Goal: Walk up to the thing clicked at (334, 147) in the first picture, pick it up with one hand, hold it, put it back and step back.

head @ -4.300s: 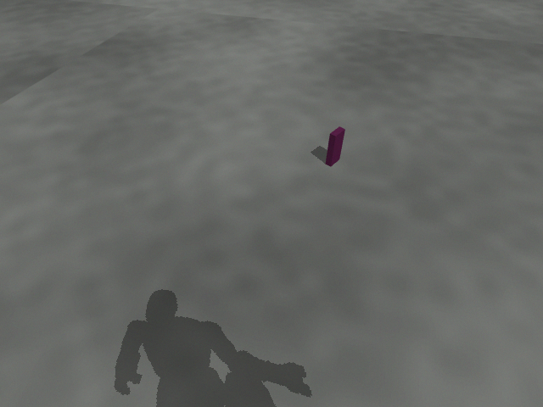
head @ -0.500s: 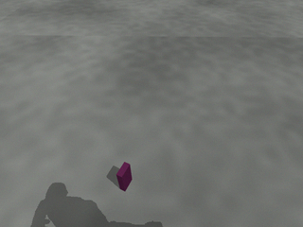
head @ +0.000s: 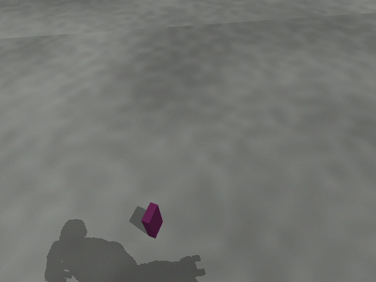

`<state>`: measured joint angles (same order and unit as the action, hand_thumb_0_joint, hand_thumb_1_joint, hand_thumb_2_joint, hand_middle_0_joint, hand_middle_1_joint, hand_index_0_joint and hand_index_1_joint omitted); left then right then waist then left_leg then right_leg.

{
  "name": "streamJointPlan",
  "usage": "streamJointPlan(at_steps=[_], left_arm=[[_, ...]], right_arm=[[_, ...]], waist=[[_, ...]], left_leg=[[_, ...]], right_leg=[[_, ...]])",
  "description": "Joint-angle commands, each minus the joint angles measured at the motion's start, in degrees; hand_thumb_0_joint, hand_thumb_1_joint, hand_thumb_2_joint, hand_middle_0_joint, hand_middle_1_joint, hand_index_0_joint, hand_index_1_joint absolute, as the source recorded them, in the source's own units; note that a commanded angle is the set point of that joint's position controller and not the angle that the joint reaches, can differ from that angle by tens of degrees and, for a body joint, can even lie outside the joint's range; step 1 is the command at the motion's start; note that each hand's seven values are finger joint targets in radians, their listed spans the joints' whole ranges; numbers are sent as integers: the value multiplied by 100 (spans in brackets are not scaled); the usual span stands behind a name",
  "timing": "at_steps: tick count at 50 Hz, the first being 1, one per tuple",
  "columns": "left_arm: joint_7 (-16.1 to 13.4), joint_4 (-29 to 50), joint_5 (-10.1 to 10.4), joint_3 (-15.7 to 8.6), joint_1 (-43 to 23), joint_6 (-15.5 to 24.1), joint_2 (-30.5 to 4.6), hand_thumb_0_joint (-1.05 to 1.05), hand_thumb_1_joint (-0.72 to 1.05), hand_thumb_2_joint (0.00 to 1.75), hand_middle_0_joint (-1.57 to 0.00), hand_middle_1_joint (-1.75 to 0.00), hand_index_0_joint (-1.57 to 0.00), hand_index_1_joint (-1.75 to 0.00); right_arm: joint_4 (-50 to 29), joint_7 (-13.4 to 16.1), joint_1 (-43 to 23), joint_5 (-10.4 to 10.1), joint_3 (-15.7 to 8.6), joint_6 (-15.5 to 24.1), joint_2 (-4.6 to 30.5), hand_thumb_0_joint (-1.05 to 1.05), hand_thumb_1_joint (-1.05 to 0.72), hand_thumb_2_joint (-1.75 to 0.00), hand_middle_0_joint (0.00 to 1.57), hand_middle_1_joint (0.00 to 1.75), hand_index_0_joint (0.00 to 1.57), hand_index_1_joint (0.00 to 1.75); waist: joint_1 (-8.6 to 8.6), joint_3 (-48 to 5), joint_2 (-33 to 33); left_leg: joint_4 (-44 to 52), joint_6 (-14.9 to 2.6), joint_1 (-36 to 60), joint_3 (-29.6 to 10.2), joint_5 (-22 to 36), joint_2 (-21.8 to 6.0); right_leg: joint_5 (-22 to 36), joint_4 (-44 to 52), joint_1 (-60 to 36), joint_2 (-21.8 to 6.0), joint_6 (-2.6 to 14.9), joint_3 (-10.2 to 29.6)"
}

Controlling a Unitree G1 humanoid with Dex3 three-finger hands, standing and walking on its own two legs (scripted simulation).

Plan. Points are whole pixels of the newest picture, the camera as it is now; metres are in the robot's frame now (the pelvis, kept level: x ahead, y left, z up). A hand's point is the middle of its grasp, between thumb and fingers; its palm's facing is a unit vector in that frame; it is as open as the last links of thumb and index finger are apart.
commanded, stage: walk up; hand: left
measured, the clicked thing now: (153, 221) +0.51 +0.22 -0.65
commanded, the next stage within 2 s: stand in 1.32 s
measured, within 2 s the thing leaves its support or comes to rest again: neither
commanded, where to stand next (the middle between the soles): +0.12 -0.01 m, yaw +2 degrees
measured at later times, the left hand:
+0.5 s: hand out of the picture +0.11 +0.24 -0.13, palm faces -0.03 -0.96 -0.29, open 7.3 cm
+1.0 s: hand out of the picture +0.09 +0.25 -0.13, palm faces +0.01 -0.95 -0.32, open 7.3 cm
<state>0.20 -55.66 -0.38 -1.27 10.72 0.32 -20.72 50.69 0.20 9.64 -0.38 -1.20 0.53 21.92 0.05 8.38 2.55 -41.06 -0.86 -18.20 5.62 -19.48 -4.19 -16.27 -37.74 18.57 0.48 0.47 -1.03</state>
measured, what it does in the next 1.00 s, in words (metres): stands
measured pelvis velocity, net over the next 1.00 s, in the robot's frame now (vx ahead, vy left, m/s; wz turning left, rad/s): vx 0.03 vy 0.00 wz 0.01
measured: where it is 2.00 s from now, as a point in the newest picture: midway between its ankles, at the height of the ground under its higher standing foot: outside the picture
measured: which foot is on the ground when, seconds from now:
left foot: down 0.00-1.00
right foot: down 0.00-1.00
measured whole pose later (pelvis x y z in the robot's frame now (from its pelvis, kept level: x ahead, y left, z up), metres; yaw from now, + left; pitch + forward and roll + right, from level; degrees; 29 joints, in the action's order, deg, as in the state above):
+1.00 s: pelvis +0.03 +0.00 +0.03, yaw +0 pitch -2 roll +0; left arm 0.9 -67.5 -0.2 -0.2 5.5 0.3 -19.1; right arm 65.9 -0.5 3.2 0.5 -0.3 1.6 19.8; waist 0.9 2.1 0.4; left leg -17.5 -0.1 -6.2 4.6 -9.4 -1.1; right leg -7.9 -17.7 8.0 -0.5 -0.1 -0.9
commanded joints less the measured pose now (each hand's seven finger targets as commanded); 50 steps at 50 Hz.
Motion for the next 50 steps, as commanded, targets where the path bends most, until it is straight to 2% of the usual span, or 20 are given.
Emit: streamJointPlan(at_steps=[1, 2, 3, 4, 5, 7, 9, 12, 15, 21, 25, 27, 31, 35, 43, 46, 50], left_arm=[[-61, 434, -44, -338, -575, 164, -1680, 0, 90, 90, -20, -30, -20, -30], [-49, 410, -38, -270, -542, 149, -1458, 0, 90, 90, -20, -30, -20, -30], [-51, 365, -22, -225, -504, 155, -1334, 0, 90, 90, -20, -30, -20, -30], [-55, 307, -17, -215, -616, 166, -1278, 0, 90, 90, -20, -30, -20, -30], [-55, 262, -20, -199, -611, 168, -1217, 0, 90, 90, -20, -30, -20, -30], [-19, 174, 5, -196, -598, 160, -1258, 0, 90, 90, -20, -30, -20, -30], [-1, 90, 11, -179, -760, 115, -1205, 0, 90, 90, -20, -30, -20, -30], [11, -52, 19, -177, -852, 102, -1172, 0, 90, 90, -20, -30, -20, -30], [27, -235, 22, -180, -790, 107, -1132, 0, 90, 90, -20, -30, -20, -30], [57, -453, 39, -151, -834, 95, -1078, 0, 90, 90, -20, -30, -20, -30], [59, -546, 41, -138, -860, 91, -1053, 0, 90, 90, -20, -30, -20, -30], [57, -600, 34, -116, -895, 84, -1053, 0, 90, 90, -20, -30, -20, -30], [47, -684, 49, -110, -873, 82, -1034, 0, 90, 90, -20, -30, -20, -30], [32, -753, 32, -100, -896, 82, -1036, 0, 90, 90, -20, -30, -20, -30], [0, -822, 12, -95, -820, 111, -1001, 0, 90, 90, -20, -30, -20, -30], [-9, -829, -5, -104, -864, 112, -1009, 0, 90, 90, -20, -30, -20, -30], [-11, -827, 11, -114, -793, 115, -1003, 0, 90, 90, -20, -30, -20, -30]], right_arm=[[-9, 101, 299, 1, -284, 60, 1053, 0, -90, -90, 20, 30, 20, 30], [101, 77, 283, -7, -276, 104, 1063, 0, -90, -90, 20, 30, 20, 30], [168, 35, 102, -38, -272, 145, 1145, 0, -90, -90, 20, 30, 20, 30], [234, 14, 26, -20, -267, 164, 1115, 0, -90, -90, 20, 30, 20, 30], [283, 10, -43, -3, -245, 181, 1075, 0, -90, -90, 20, 30, 20, 30], [384, 12, -150, 59, -179, 201, 1093, 0, -90, -90, 20, 30, 20, 30], [559, -15, -242, 84, -160, 196, 1092, 0, -90, -90, 20, 30, 20, 30], [776, -33, -328, 125, -126, 219, 1108, 0, -90, -90, 20, 30, 20, 30], [905, -34, -456, 126, -92, 279, 1102, 0, -90, -90, 20, 30, 20, 30], [1094, -2, -539, 133, -71, 326, 1136, 0, -90, -90, 20, 30, 20, 30], [1140, 15, -572, 132, -73, 340, 1143, 0, -90, -90, 20, 30, 20, 30], [1164, 24, -613, 125, -82, 328, 1139, 0, -90, -90, 20, 30, 20, 30], [1178, 30, -630, 107, -94, 311, 1128, 0, -90, -90, 20, 30, 20, 30], [1202, 32, -675, 99, -117, 275, 1124, 0, -90, -90, 20, 30, 20, 30], [1222, 27, -774, 78, -158, 237, 1075, 0, -90, -90, 20, 30, 20, 30], [1241, 26, -817, 86, -156, 223, 1036, 0, -90, -90, 20, 30, 20, 30], [1238, 22, -863, 87, -135, 230, 991, 0, -90, -90, 20, 30, 20, 30]], waist=[[-112, -763, -1361], [-178, -762, -1239], [-138, -816, -1032], [-148, -956, -1129], [-99, -1132, -1138], [-33, -1256, -1118], [-6, -849, -966], [17, -638, -597], [84, -748, -362], [92, -799, -71], [74, -1037, -44], [51, -1032, -92], [33, -1063, -151], [-4, -1004, -299], [-18, -1094, -415], [-41, -1012, -412], [19, -1076, -322]], left_leg=[[-103, -38, 586, -485, -922, 127], [530, -75, 842, -583, -592, 81], [956, -114, 1009, -586, 79, -5], [1088, -141, 968, -632, 528, -71], [1235, -141, 1006, -644, 704, -111], [1456, -159, 1156, -712, 542, -168], [1668, -124, 930, -780, 70, -174], [2109, -104, 699, -877, -40, -253], [2368, -115, 538, -961, 74, -367], [2662, -99, 498, -1020, 130, -455], [2673, -94, 742, -956, 626, -501], [2669, -87, 817, -912, 696, -494], [2610, -79, 1031, -852, 1069, -491], [2619, -79, 1093, -845, 1053, -472], [2633, -63, 1466, -805, 1384, -492], [2669, -45, 1348, -798, 1279, -468], [2712, -23, 1397, -780, 1454, -462]], right_leg=[[535, 1744, 454, -1876, 1239, 2345], [453, 1680, 613, -1555, 968, 1905], [574, 1620, 455, -1228, 620, 1390], [648, 1526, 150, -1050, 412, 1158], [753, 1516, -116, -971, 357, 1110], [401, 1674, -107, -1031, 326, 1222], [-943, 2111, 89, -970, 242, 1236], [-908, 2135, -99, -862, 240, 1142], [-249, 2053, -611, -773, 225, 948], [329, 2027, -946, -705, 190, 784], [804, 2012, -1144, -710, 148, 675], [991, 2040, -1118, -731, 120, 667], [1131, 2102, -1090, -762, 89, 663], [1144, 2195, -1033, -779, 67, 676], [1360, 2276, -988, -804, 47, 659], [1363, 2327, -1024, -814, 30, 667], [1557, 2288, -1112, -840, 18, 671]])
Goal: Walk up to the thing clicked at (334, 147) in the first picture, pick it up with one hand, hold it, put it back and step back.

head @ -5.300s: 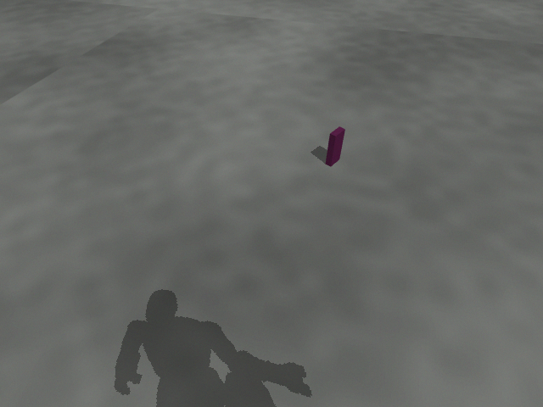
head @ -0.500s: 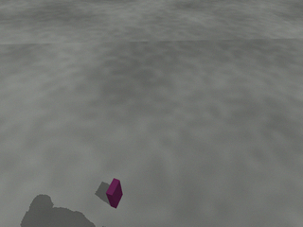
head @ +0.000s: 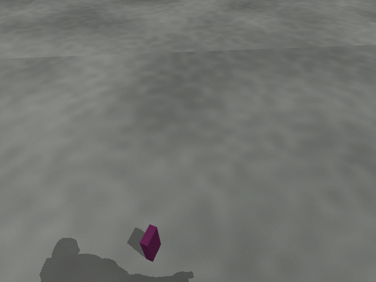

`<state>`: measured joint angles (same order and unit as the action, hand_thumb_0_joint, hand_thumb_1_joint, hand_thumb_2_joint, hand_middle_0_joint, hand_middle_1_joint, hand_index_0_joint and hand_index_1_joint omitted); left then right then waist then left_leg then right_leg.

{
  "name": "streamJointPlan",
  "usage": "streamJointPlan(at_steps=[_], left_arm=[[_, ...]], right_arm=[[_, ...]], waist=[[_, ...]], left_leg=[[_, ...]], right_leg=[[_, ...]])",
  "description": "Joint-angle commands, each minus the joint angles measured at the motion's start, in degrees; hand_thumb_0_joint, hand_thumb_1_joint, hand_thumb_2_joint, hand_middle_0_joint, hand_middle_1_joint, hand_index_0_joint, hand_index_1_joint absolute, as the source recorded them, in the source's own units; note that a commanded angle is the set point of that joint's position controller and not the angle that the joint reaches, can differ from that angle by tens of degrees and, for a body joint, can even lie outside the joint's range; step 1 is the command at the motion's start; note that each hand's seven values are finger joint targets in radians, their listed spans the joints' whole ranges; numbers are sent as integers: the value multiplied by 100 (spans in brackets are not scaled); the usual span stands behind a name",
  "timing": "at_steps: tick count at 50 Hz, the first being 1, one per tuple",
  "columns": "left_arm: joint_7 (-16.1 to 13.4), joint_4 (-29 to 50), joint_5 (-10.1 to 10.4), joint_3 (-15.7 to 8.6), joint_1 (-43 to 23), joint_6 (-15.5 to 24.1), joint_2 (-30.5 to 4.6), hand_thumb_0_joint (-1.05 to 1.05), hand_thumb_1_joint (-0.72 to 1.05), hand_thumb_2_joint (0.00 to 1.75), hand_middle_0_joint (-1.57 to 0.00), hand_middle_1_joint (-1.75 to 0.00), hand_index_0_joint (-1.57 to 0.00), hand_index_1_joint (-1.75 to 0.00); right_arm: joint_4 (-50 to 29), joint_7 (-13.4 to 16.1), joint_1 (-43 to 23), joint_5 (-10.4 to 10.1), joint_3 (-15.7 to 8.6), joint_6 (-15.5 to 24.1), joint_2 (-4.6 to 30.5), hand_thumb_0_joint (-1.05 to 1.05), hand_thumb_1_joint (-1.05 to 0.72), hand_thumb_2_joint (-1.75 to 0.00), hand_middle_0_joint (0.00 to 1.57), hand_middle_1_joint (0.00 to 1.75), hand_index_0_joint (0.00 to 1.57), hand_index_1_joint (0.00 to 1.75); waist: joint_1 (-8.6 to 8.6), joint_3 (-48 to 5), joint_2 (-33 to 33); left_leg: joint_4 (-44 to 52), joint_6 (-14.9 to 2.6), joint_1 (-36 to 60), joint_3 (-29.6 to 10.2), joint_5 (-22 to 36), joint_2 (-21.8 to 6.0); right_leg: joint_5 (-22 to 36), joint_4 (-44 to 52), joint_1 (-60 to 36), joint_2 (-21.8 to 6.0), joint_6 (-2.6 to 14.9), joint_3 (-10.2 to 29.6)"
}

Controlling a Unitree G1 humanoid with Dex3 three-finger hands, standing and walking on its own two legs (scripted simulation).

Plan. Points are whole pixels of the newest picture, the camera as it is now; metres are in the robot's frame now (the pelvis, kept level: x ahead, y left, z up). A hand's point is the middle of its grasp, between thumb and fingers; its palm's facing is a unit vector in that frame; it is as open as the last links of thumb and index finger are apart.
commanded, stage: walk up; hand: left
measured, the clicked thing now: (151, 243) +0.48 +0.21 -0.68
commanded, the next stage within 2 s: stand in 0.32 s
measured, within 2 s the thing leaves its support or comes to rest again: neither
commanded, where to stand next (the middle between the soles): +0.09 -0.01 m, yaw +2 degrees
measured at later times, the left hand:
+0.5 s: hand out of the picture +0.10 +0.25 -0.15, palm faces -0.02 -0.94 -0.33, open 7.3 cm
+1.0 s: hand out of the picture +0.08 +0.25 -0.16, palm faces +0.00 -0.94 -0.34, open 7.3 cm
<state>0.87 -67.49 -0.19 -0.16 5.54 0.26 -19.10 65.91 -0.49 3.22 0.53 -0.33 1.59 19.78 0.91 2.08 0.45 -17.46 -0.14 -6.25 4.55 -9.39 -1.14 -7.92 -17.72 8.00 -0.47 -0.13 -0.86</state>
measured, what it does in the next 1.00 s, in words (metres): stands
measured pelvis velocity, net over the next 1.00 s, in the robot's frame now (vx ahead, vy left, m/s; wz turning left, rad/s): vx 0.02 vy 0.00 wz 0.02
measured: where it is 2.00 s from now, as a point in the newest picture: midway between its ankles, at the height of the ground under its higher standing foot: outside the picture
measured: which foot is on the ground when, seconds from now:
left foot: down 0.00-1.00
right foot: down 0.00-1.00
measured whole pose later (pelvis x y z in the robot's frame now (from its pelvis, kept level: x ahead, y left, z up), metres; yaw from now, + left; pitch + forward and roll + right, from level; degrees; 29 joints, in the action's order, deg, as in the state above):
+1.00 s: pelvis +0.02 +0.00 +0.00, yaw +1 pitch -1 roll +0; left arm 0.1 -66.2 -0.4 0.4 6.0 0.9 -19.6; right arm 65.9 -0.5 5.4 0.6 0.0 0.6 20.2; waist -0.1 1.6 0.2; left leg -16.6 0.0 -5.2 3.2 -10.1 -1.0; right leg -8.7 -16.2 6.1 -0.6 -0.1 -2.2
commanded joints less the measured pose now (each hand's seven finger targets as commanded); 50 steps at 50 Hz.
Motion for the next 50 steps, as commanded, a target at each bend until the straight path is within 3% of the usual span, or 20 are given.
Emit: streamJointPlan(at_steps=[1, 15, 16, 27, 31, 35, 46, 50], left_arm=[[-84, 358, -7, -229, -286, 119, -1174, 0, 90, 90, -20, -30, -20, -30], [-101, 441, -41, -263, -334, 115, -1175, 0, 90, 90, -20, -30, -20, -30], [-119, 459, -37, -228, -305, 157, -1193, 0, 90, 90, -20, -30, -20, -30], [-142, 468, -17, -206, -318, 166, -1211, 0, 90, 90, -20, -30, -20, -30], [-148, 485, -20, -196, -335, 179, -1203, 0, 90, 90, -20, -30, -20, -30], [-155, 487, -23, -196, -329, 186, -1256, 0, 90, 90, -20, -30, -20, -30], [-156, 496, -30, -184, -253, 192, -1279, 0, 90, 90, -20, -30, -20, -30], [-160, 509, -40, -197, -234, 189, -1283, 0, 90, 90, -20, -30, -20, -30]], right_arm=[[-291, 91, -221, -2, -226, 124, 1200, 0, -90, -90, 20, 30, 20, 30], [-326, 95, -186, 8, -244, 100, 1205, 0, -90, -90, 20, 30, 20, 30], [-303, 93, -220, 0, -211, 67, 1188, 0, -90, -90, 20, 30, 20, 30], [-265, 91, -83, 5, -193, 63, 1228, 0, -90, -90, 20, 30, 20, 30], [-261, 90, -58, 8, -186, 65, 1223, 0, -90, -90, 20, 30, 20, 30], [-275, 82, -59, 8, -180, 39, 1191, 0, -90, -90, 20, 30, 20, 30], [-315, 79, -31, 4, -159, 32, 1166, 0, -90, -90, 20, 30, 20, 30], [-330, 89, -73, 9, -178, 43, 1235, 0, -90, -90, 20, 30, 20, 30]], waist=[[-78, -424, -90], [-110, -410, -55], [-89, -492, 37], [-95, -463, -103], [-106, -469, -59], [-117, -327, -132], [-132, -329, -31], [-106, -510, 2]], left_leg=[[371, -75, 221, -679, 471, -760], [350, -84, 121, -665, 443, -759], [360, -78, 108, -687, 368, -763], [344, -63, 194, -755, 720, -790], [327, -74, 177, -742, 930, -782], [366, -75, 126, -760, 547, -765], [355, -75, 132, -774, 567, -742], [290, -90, 252, -773, 868, -779]], right_leg=[[673, 287, -37, -735, 78, 655], [742, 328, -191, -710, 84, 613], [554, 382, -249, -766, 81, 621], [668, 324, -260, -781, 111, 556], [959, 331, -339, -810, 104, 547], [568, 406, -205, -788, 83, 542], [624, 426, -207, -800, 91, 533], [891, 357, -323, -818, 110, 520]])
